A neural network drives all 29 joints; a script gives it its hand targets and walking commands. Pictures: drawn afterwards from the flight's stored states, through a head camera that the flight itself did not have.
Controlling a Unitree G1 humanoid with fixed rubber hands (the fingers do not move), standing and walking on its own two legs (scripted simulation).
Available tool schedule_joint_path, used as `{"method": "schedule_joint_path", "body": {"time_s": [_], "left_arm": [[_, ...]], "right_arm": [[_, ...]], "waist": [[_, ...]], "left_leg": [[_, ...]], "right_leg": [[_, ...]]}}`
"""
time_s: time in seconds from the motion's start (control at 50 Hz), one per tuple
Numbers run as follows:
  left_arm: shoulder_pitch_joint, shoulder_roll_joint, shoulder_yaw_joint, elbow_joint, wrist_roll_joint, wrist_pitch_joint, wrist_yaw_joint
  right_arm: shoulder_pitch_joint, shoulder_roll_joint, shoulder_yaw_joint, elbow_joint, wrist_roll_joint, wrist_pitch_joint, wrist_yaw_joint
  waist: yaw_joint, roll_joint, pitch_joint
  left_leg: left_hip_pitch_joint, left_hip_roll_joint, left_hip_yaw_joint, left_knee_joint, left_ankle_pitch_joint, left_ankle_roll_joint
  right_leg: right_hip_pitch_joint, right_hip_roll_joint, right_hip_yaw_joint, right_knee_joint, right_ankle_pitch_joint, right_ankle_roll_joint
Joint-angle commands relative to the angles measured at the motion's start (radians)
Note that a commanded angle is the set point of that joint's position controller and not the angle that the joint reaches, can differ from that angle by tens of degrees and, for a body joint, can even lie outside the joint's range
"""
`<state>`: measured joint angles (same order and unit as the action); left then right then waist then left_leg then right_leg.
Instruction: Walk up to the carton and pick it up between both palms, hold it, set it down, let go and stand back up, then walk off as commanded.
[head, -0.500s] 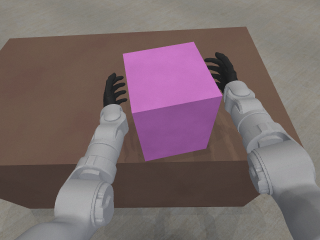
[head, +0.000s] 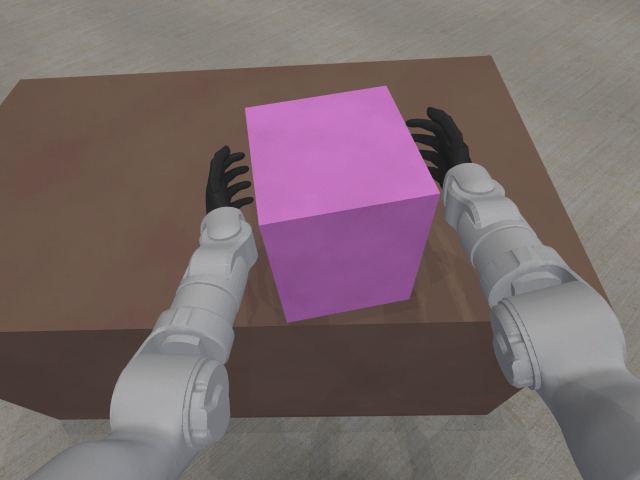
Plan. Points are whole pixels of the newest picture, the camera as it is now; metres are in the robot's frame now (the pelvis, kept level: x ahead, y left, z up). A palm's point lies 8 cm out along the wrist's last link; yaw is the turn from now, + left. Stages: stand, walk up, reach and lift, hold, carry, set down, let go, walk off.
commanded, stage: reach and lift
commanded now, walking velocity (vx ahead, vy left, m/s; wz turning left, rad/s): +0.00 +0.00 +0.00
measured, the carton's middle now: (333, 211) +0.47 +0.05 +0.02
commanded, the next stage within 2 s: none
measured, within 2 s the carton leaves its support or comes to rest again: leaves its support in 0.56 s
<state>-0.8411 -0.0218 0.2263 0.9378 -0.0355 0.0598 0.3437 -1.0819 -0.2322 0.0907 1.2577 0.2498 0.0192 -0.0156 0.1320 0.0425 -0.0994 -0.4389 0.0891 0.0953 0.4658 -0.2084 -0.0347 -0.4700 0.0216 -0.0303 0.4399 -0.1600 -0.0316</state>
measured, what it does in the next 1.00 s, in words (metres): stands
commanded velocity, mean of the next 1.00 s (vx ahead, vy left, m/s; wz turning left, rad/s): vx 0.00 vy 0.00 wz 0.00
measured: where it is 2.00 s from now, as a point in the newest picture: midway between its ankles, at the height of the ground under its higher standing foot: outside the picture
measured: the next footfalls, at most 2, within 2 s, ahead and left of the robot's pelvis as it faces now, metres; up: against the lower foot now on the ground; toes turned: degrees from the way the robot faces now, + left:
none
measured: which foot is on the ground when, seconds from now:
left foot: down 0.00-1.00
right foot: down 0.00-1.00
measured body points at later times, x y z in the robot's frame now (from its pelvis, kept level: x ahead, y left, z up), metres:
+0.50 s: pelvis +0.00 +0.00 +0.00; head +0.04 -0.03 +0.45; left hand +0.41 +0.19 +0.09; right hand +0.48 -0.09 +0.12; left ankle +0.00 +0.14 -0.74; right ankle +0.03 -0.10 -0.74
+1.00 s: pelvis -0.02 +0.00 +0.00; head -0.02 -0.03 +0.45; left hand +0.38 +0.19 +0.13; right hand +0.45 -0.09 +0.16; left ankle +0.00 +0.14 -0.74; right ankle +0.03 -0.10 -0.74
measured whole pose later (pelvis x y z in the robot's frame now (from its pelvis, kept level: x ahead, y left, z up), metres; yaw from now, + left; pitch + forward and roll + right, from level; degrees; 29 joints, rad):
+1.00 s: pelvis -0.02 +0.00 +0.00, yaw +0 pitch +11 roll +0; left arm -0.82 -0.02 0.35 0.89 0.02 0.23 0.26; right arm -1.08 -0.16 -0.02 1.27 0.05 0.14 -0.05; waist 0.13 0.03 -0.24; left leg -0.44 0.09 0.10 0.39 -0.15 -0.04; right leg -0.47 0.02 -0.03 0.37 -0.10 -0.03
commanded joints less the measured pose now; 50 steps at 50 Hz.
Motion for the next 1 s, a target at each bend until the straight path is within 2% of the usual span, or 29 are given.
{"method": "schedule_joint_path", "body": {"time_s": [0.0, 0.12, 0.18, 0.2, 0.26, 0.28, 0.3, 0.32, 0.4, 0.42, 0.48, 0.5, 0.52, 0.54, 0.64, 0.66, 0.68, 0.7, 0.72, 0.74, 0.76, 0.8, 0.82, 0.84, 0.86, 0.9, 0.92, 0.94, 0.98], "left_arm": [[-0.688, -0.196, 0.032, -0.205, 0.085, -0.086, -0.07], [-0.809, -0.422, -0.003, -0.33, 0.172, -0.076, -0.129], [-0.783, -0.612, -0.079, -0.319, 0.195, -0.067, -0.176], [-0.804, -0.625, -0.096, -0.343, 0.186, -0.061, -0.184], [-0.792, -0.625, -0.089, -0.311, 0.185, -0.042, -0.201], [-0.79, -0.625, -0.074, -0.332, 0.196, -0.045, -0.204], [-0.808, -0.628, -0.103, -0.362, 0.173, -0.042, -0.207], [-0.816, -0.629, -0.092, -0.353, 0.175, -0.041, -0.207], [-0.821, -0.637, -0.133, -0.366, 0.143, -0.034, -0.218], [-0.779, -0.627, -0.127, -0.332, 0.146, -0.025, -0.218], [-0.876, -0.64, -0.155, -0.408, 0.121, -0.039, -0.214], [-0.849, -0.62, -0.15, -0.411, 0.107, -0.036, -0.223], [-0.851, -0.617, -0.153, -0.403, 0.112, -0.022, -0.22], [-0.871, -0.59, -0.145, -0.403, 0.104, -0.016, -0.227], [-0.94, -0.585, -0.134, -0.358, 0.098, 0.022, -0.225], [-0.99, -0.589, -0.125, -0.382, 0.114, 0.033, -0.218], [-1.039, -0.578, -0.12, -0.414, 0.103, 0.032, -0.217], [-1.057, -0.584, -0.13, -0.417, 0.096, 0.041, -0.217], [-1.046, -0.565, -0.131, -0.405, 0.075, 0.051, -0.221], [-1.063, -0.572, -0.139, -0.4, 0.074, 0.053, -0.218], [-1.044, -0.546, -0.101, -0.358, 0.076, 0.061, -0.227], [-0.996, -0.567, -0.108, -0.335, 0.073, 0.071, -0.229], [-1.055, -0.581, -0.132, -0.387, 0.057, 0.074, -0.223], [-1.012, -0.572, -0.114, -0.315, 0.068, 0.087, -0.233], [-1.041, -0.558, -0.121, -0.37, 0.063, 0.091, -0.238], [-1.033, -0.55, -0.131, -0.373, 0.043, 0.098, -0.245], [-1.06, -0.577, -0.153, -0.404, 0.048, 0.105, -0.236], [-1.031, -0.564, -0.153, -0.379, 0.036, 0.112, -0.245], [-1.059, -0.577, -0.157, -0.383, 0.036, 0.12, -0.246]], "right_arm": [[-0.597, 0.249, -0.119, -0.212, -0.055, -0.038, 0.024], [-0.585, 0.483, -0.175, -0.14, -0.179, -0.05, 0.078], [-0.592, 0.705, -0.115, -0.177, -0.225, -0.067, 0.132], [-0.583, 0.72, -0.125, -0.179, -0.239, -0.069, 0.134], [-0.578, 0.753, -0.121, -0.213, -0.246, -0.069, 0.129], [-0.595, 0.772, -0.113, -0.22, -0.239, -0.075, 0.128], [-0.563, 0.782, -0.107, -0.221, -0.231, -0.075, 0.126], [-0.532, 0.778, -0.118, -0.158, -0.228, -0.068, 0.126], [-0.564, 0.801, -0.077, -0.249, -0.21, -0.073, 0.118], [-0.562, 0.794, -0.085, -0.229, -0.203, -0.074, 0.118], [-0.616, 0.827, -0.06, -0.265, -0.189, -0.081, 0.123], [-0.571, 0.848, -0.033, -0.264, -0.168, -0.065, 0.111], [-0.584, 0.831, -0.052, -0.239, -0.174, -0.057, 0.113], [-0.555, 0.863, -0.038, -0.24, -0.163, -0.038, 0.1], [-0.625, 0.839, -0.089, -0.223, -0.172, -0.008, 0.102], [-0.682, 0.833, -0.116, -0.214, -0.188, -0.006, 0.112], [-0.678, 0.861, -0.116, -0.207, -0.184, 0.003, 0.11], [-0.669, 0.85, -0.148, -0.183, -0.197, 0.013, 0.111], [-0.653, 0.863, -0.135, -0.177, -0.186, 0.024, 0.109], [-0.667, 0.861, -0.139, -0.172, -0.187, 0.025, 0.108], [-0.687, 0.873, -0.137, -0.224, -0.196, 0.034, 0.1], [-0.716, 0.892, -0.112, -0.298, -0.193, 0.033, 0.103], [-0.741, 0.9, -0.11, -0.294, -0.175, 0.035, 0.107], [-0.717, 0.899, -0.122, -0.265, -0.199, 0.045, 0.096], [-0.675, 0.905, -0.126, -0.248, -0.183, 0.052, 0.089], [-0.72, 0.923, -0.089, -0.301, -0.164, 0.063, 0.09], [-0.726, 0.902, -0.108, -0.288, -0.161, 0.065, 0.092], [-0.716, 0.917, -0.082, -0.329, -0.142, 0.067, 0.081], [-0.762, 0.924, -0.082, -0.333, -0.143, 0.075, 0.078]], "waist": [[0.127, -0.139, -0.763], [0.086, -0.069, -0.82], [0.102, -0.063, -0.872], [0.073, -0.079, -0.871], [0.061, -0.108, -0.856], [0.079, -0.129, -0.841], [0.057, -0.109, -0.862], [0.057, -0.115, -0.857], [0.046, -0.129, -0.89], [0.062, -0.102, -0.891], [0.057, -0.102, -0.979], [0.071, -0.13, -0.981], [0.061, -0.106, -0.937], [0.051, -0.139, -0.916], [0.031, -0.102, -0.835], [0.051, -0.076, -0.806], [0.055, -0.084, -0.8], [0.024, -0.085, -0.782], [0.034, -0.098, -0.751], [0.028, -0.077, -0.762], [0.029, -0.138, -0.733], [0.03, -0.145, -0.78], [0.028, -0.104, -0.818], [0.015, -0.125, -0.762], [-0.001, -0.125, -0.748], [0.017, -0.118, -0.753], [-0.003, -0.082, -0.767], [-0.011, -0.104, -0.761], [-0.004, -0.097, -0.76]], "left_leg": [[0.017, -0.062, -0.007, 0.017, 0.364, -0.01], [0.155, -0.066, -0.014, 0.001, 0.439, -0.035], [0.227, -0.065, -0.022, 0.01, 0.539, -0.037], [0.247, -0.061, -0.035, 0.008, 0.571, -0.036], [0.202, -0.072, -0.039, -0.011, 0.562, -0.026], [0.189, -0.078, -0.036, -0.014, 0.566, -0.022], [0.207, -0.078, -0.041, -0.011, 0.566, -0.028], [0.206, -0.075, -0.044, -0.015, 0.575, -0.029], [0.203, -0.08, -0.04, -0.025, 0.554, -0.03], [0.214, -0.079, -0.038, -0.022, 0.57, -0.032], [0.192, -0.083, -0.036, -0.016, 0.593, -0.038], [0.195, -0.09, -0.033, -0.011, 0.567, -0.025], [0.19, -0.089, -0.037, -0.029, 0.535, -0.032], [0.176, -0.099, -0.026, -0.029, 0.472, -0.019], [0.136, -0.1, -0.023, -0.072, 0.307, -0.02], [0.129, -0.1, -0.019, -0.085, 0.271, -0.027], [0.132, -0.097, -0.018, -0.09, 0.251, -0.023], [0.149, -0.095, -0.024, -0.098, 0.229, -0.024], [0.133, -0.099, -0.019, -0.1, 0.19, -0.017], [0.144, -0.101, -0.016, -0.095, 0.209, -0.023], [0.116, -0.105, -0.01, -0.112, 0.15, -0.005], [0.082, -0.109, -0.009, -0.111, 0.152, -0.001], [0.12, -0.105, -0.021, -0.11, 0.165, -0.009], [0.1, -0.116, -0.015, -0.113, 0.135, 0.002], [0.098, -0.118, -0.017, -0.122, 0.137, 0.003], [0.092, -0.123, -0.013, -0.12, 0.156, 0.007], [0.112, -0.117, -0.032, -0.121, 0.175, -0.006], [0.107, -0.129, -0.029, -0.113, 0.17, 0.003], [0.103, -0.128, -0.026, -0.114, 0.159, -0.001]], "right_leg": [[0.28, 0.046, 0.023, 0.001, 0.281, 0.028], [0.316, 0.058, -0.006, -0.024, 0.359, 0.011], [0.323, 0.064, -0.018, -0.03, 0.428, 0.012], [0.335, 0.066, -0.022, -0.028, 0.477, 0.02], [0.43, 0.055, -0.011, -0.034, 0.549, 0.041], [0.448, 0.052, -0.006, -0.034, 0.555, 0.044], [0.464, 0.047, -0.003, -0.037, 0.571, 0.046], [0.456, 0.051, -0.005, -0.04, 0.562, 0.046], [0.496, 0.052, -0.004, -0.042, 0.573, 0.057], [0.489, 0.052, -0.004, -0.042, 0.575, 0.056], [0.508, 0.062, -0.005, -0.016, 0.619, 0.065], [0.55, 0.047, 0.007, -0.02, 0.613, 0.075], [0.531, 0.052, 0.0, -0.033, 0.555, 0.075], [0.553, 0.041, 0.014, -0.042, 0.548, 0.081], [0.503, 0.045, 0.013, -0.069, 0.354, 0.07], [0.457, 0.05, 0.005, -0.07, 0.284, 0.063], [0.454, 0.045, 0.007, -0.077, 0.263, 0.064], [0.431, 0.049, -0.007, -0.084, 0.229, 0.066], [0.435, 0.043, 0.004, -0.086, 0.205, 0.071], [0.438, 0.047, 0.006, -0.08, 0.224, 0.066], [0.463, 0.038, 0.014, -0.091, 0.213, 0.073], [0.485, 0.036, 0.016, -0.074, 0.224, 0.078], [0.473, 0.042, 0.009, -0.066, 0.212, 0.078], [0.486, 0.034, 0.017, -0.079, 0.219, 0.084], [0.5, 0.033, 0.019, -0.078, 0.235, 0.083], [0.535, 0.025, 0.029, -0.076, 0.274, 0.094], [0.523, 0.038, 0.016, -0.069, 0.267, 0.079], [0.552, 0.03, 0.028, -0.078, 0.295, 0.092], [0.542, 0.033, 0.023, -0.071, 0.282, 0.092]]}}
